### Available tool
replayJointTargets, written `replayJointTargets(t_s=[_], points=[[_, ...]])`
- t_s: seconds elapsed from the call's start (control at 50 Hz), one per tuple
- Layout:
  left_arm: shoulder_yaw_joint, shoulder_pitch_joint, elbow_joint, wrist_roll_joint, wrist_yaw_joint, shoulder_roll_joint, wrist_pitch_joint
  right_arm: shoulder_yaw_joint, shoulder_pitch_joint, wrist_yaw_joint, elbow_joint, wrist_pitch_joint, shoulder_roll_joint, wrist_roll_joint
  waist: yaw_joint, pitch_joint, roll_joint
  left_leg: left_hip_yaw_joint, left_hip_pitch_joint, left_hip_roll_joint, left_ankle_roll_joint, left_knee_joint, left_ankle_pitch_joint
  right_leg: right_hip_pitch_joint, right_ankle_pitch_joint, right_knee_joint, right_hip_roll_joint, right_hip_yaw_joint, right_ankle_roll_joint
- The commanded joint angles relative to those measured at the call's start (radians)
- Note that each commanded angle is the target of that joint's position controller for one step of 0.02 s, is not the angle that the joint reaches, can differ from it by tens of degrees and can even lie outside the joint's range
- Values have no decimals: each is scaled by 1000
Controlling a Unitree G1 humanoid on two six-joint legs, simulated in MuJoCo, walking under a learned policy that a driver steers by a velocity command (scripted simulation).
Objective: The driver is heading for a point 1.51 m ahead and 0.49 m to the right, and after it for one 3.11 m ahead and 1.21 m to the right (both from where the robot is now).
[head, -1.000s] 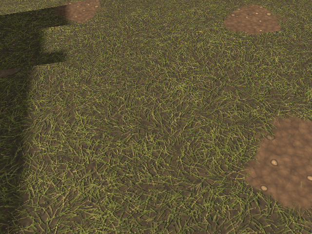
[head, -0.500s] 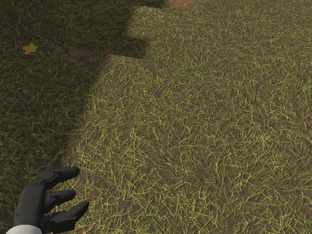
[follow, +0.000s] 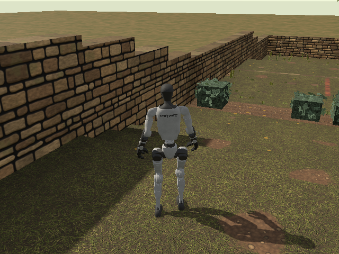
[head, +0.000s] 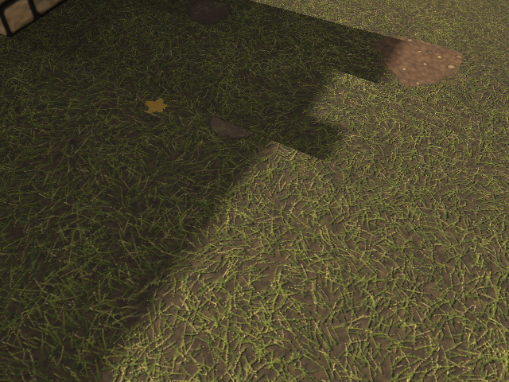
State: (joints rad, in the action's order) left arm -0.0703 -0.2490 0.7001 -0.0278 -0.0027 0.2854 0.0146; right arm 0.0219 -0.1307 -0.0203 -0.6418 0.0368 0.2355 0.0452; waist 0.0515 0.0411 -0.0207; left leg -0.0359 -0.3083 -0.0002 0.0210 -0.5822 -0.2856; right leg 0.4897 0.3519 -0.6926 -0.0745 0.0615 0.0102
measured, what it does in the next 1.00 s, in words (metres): steps on the spot, turning right: right foot, then left foot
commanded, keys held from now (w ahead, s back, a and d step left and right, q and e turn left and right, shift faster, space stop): e+shift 0.58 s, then shift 0.20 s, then q+shift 0.22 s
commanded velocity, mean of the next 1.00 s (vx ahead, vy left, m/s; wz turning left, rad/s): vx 0.01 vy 0.00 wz -0.56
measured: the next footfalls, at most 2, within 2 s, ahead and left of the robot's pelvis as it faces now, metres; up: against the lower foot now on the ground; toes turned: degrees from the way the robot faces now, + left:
right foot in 0.30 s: +0.03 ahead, -0.16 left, +0.00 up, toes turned -20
left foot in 0.74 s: +0.17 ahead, +0.00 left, +0.00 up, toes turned -43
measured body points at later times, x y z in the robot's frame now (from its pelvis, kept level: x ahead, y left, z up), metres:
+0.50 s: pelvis +0.01 -0.05 +0.01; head +0.05 -0.10 +0.45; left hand +0.28 +0.14 -0.07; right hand +0.05 -0.39 -0.09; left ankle +0.08 +0.09 -0.65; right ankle -0.01 -0.14 -0.73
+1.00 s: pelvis +0.04 -0.04 +0.01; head +0.08 -0.05 +0.45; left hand +0.34 +0.06 -0.09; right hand -0.01 -0.34 -0.09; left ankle +0.14 +0.03 -0.73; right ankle -0.07 -0.14 -0.72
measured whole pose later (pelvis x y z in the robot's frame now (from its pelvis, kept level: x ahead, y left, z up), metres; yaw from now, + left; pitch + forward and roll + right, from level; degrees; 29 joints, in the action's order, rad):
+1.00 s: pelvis +0.04 -0.04 +0.01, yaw -34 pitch +2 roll -1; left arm -0.06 -0.11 0.64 -0.01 -0.02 0.26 0.03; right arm 0.06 -0.20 -0.01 -0.67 0.03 0.25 -0.02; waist -0.04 0.04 -0.01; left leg -0.15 -0.34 0.05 0.01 -0.50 -0.19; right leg 0.27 0.45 -0.64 -0.05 0.11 0.08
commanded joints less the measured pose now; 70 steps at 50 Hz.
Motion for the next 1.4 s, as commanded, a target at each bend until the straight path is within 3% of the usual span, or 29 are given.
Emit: replayJointTargets(t_s=[0.02, 0.06, 0.16, 0.22, 0.28, 0.3, 0.32, 0.34, 0.36, 0.4, 0.42, 0.46, 0.54, 0.72, 0.74, 0.76, 0.78, 0.8, 0.86, 0.92, 0.98, 1.04, 1.06, 1.08, 1.1, 1.12, 1.16, 1.3, 1.4], points=[[-60, 12, -78, -2, -19, 153, -4, 55, 66, -23, 80, -36, 145, 1, -30, -84, 183, -231, 109, -324, 205, 273, 250, 185, 133, -451, 48, 6, 49], [-56, -40, -60, 6, -29, 122, 26, 45, 114, -28, 86, -47, 112, -25, -14, -70, 160, -109, 115, -283, 178, 253, 367, 210, 57, -585, 76, -12, 84], [-13, 95, -150, 3, 14, 38, 34, 73, 28, -38, 53, -23, 157, -30, -88, -97, 160, 28, 209, -275, 176, 207, 375, 141, -31, -261, 144, -88, 102], [-20, 90, -175, 2, 39, 74, 32, 100, -6, -29, 34, -22, 216, -42, -93, -120, 188, 44, 205, -330, 174, 172, 443, 18, 12, -112, 125, -148, 60], [-41, 19, -158, 1, 36, 97, 44, 107, 11, -14, 21, -36, 205, -75, -39, -121, 166, 108, 158, -334, 98, 49, 401, -143, -115, 112, 83, -185, -7], [-61, -38, -139, 7, 20, 133, 44, 104, -45, -4, -4, -43, 174, -72, -22, -137, 80, 170, 83, -282, 34, -83, 308, -279, -256, 213, 64, -138, -49], [-104, -102, -148, 11, -1, 284, 38, 95, -47, 1, 26, -50, 135, -37, -16, -145, -209, 252, -219, -160, -74, -418, -39, -504, -728, 258, 278, 200, -158], [-107, -89, -175, 51, 4, 349, 16, 75, 74, -4, 106, -59, 99, -14, 5, -225, -368, 90, -473, 2, -121, -647, -422, -556, -825, 295, 461, 558, -389], [-91, -91, -176, 55, 16, 280, -5, 88, 143, -7, 101, -61, 154, -26, 62, -261, -182, -33, -494, -19, -101, -734, -392, -565, -703, 325, 442, 485, -387], [-72, 14, -172, 17, -1, 222, -14, 90, 120, -24, 75, -59, 148, -38, -15, -168, -58, -62, -489, -40, -68, -659, -213, -460, -535, 316, 328, 341, -271], [-61, 81, -188, 1, -12, 196, -3, 97, 96, -32, 67, -55, 165, -30, -46, -148, -67, -65, -453, -43, -70, -597, -146, -396, -499, 320, 297, 306, -239], [-56, 126, -206, 12, -27, 186, 13, 95, 56, -24, 48, -54, 147, -28, -75, -157, -90, -48, -365, -2, -84, -544, -63, -313, -485, 324, 243, 278, -224], [-67, 117, -206, 7, -42, 205, 23, 77, 63, -13, 33, -60, 110, -38, -61, -170, -90, -69, -294, 53, -103, -301, -3, -291, -356, 306, 205, 327, -209], [-39, 148, -200, 9, -23, 161, 37, 84, -1, 19, 17, -84, 148, -40, -63, -165, -148, -49, 37, 24, -37, 135, 148, -220, -327, 184, 159, 428, -160], [-27, 105, -194, 18, -24, 124, 35, 92, -2, 16, 29, -84, 190, -23, -43, -171, -49, -171, 122, -102, 10, 192, 231, -163, -143, 95, 101, 377, -111], [-19, 60, -206, 19, -23, 99, 26, 106, 32, 9, 35, -74, 270, -2, 24, -126, 232, -389, 139, -269, 150, 251, 400, -28, 158, -76, -66, 186, -42], [-39, 96, -205, 30, -27, 173, 14, 99, -5, 8, 36, -77, 226, 7, -29, -130, 288, -563, 119, -389, 291, 291, 386, 42, 312, -316, -50, 137, 15], [-51, 99, -184, 24, -28, 205, 11, 82, 1, 6, 43, -80, 182, -5, -36, -127, 197, -524, 96, -362, 293, 277, 323, 35, 264, -431, -25, 168, 34], [-12, 82, -135, 48, -21, 73, 23, 42, 79, 12, 36, -71, 100, -42, -2, -100, 135, -323, 54, -182, 162, 263, 179, -56, 143, -285, 51, 95, 86], [-8, 169, -151, 28, -17, 57, 7, 95, -13, 7, 35, -28, 231, -58, -72, -81, 209, -315, 113, -114, 159, 227, 271, -99, 156, -40, 2, -14, 91], [-21, 137, -127, 4, -21, 76, -5, 106, -38, -1, 48, -17, 236, -70, -71, -122, 232, -434, 198, -142, 176, 220, 277, -125, 81, 126, -15, 15, 64], [-39, 38, -73, 8, -16, 97, -19, 109, -10, -18, 63, -6, 213, -96, -23, -171, 204, -415, 66, -91, 107, 176, 228, -377, -131, 357, 24, 16, 4], [-52, -8, -66, 23, -20, 139, -17, 100, -8, -20, 71, -7, 177, -90, -14, -190, 116, -349, -90, -42, 57, 61, 93, -516, -180, 361, 160, 105, -51], [-72, 16, -53, 58, -15, 223, -11, 91, 15, -15, 114, -16, 138, -91, -43, -115, -236, -126, -325, 97, -5, -105, -150, -495, -342, 391, 356, 323, -182], [-59, 84, -89, 82, -16, 165, -20, 114, -26, -12, 93, -23, 206, -70, -45, -109, -211, -104, -364, 48, -54, -345, -308, -461, -520, 389, 475, 372, -269], [-41, 136, -106, 76, -25, 110, -25, 131, -54, -5, 70, -21, 241, -70, -70, -108, -133, -96, -358, 21, -72, -486, -273, -442, -600, 371, 453, 293, -260], [-31, 198, -110, 40, -39, 79, -30, 126, -96, -1, 41, 1, 203, -70, -90, -84, -94, -71, -393, -5, -105, -590, -156, -453, -624, 338, 356, 133, -197], [-56, 92, -72, 38, -46, 164, -3, 75, 53, 45, 146, 10, 123, -73, 5, -70, -125, 58, -347, -77, -118, -340, -52, -493, -627, 347, 368, -43, -217], [-74, 119, -61, -2, -11, 203, -23, 96, 11, 58, 154, 36, 169, -75, -32, -82, -143, 138, -134, -39, -47, -112, -30, -439, -652, 254, 393, -143, -155]])
Keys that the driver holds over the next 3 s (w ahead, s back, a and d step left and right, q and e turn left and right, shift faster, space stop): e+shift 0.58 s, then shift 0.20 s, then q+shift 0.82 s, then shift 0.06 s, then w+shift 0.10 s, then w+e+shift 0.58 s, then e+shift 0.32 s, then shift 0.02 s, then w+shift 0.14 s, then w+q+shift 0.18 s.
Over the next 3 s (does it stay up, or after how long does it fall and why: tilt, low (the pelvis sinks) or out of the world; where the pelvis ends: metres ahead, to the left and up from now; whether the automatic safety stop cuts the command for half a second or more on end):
stays up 0.74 -0.28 0.00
